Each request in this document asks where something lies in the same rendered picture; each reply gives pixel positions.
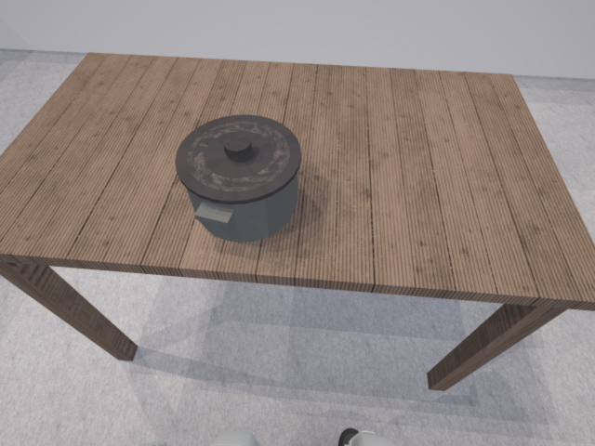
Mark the pot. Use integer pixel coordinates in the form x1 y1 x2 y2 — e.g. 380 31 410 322
186 173 298 243

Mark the robot right shin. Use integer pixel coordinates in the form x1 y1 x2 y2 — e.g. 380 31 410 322
350 431 376 441

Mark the table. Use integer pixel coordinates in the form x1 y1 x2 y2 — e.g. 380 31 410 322
0 52 595 391

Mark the knob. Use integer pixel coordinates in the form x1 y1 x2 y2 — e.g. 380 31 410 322
223 133 252 159

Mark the lid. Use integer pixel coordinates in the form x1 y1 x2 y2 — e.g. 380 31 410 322
175 114 301 204

